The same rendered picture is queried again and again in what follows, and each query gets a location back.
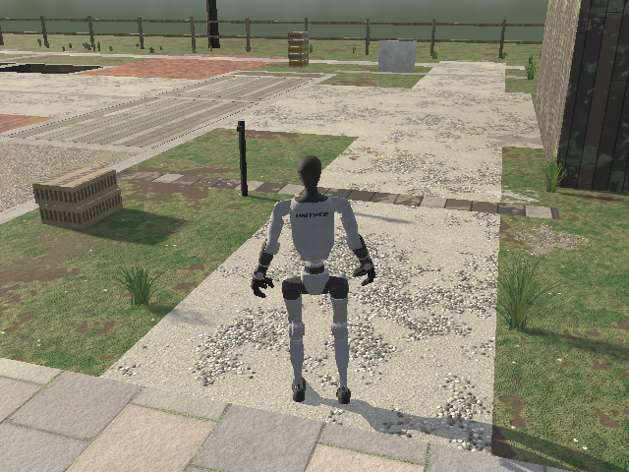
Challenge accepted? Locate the robot right hand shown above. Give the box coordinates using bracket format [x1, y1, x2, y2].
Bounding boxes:
[353, 266, 375, 286]

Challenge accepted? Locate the robot left thigh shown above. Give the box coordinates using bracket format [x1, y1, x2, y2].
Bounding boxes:
[282, 274, 305, 340]

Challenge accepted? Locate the left robot forearm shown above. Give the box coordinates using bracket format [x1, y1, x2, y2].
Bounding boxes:
[254, 239, 273, 280]

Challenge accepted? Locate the left robot upper arm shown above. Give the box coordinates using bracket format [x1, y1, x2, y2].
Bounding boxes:
[264, 199, 291, 255]

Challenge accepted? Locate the robot head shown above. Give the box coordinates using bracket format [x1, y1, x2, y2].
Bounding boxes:
[295, 155, 328, 203]

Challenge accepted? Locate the right robot upper arm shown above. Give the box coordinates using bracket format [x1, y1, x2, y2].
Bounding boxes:
[331, 197, 363, 250]

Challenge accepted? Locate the robot left hand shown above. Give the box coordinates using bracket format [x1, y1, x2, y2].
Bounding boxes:
[251, 276, 274, 298]

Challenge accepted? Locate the right robot forearm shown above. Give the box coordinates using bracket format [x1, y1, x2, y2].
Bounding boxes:
[353, 234, 373, 270]

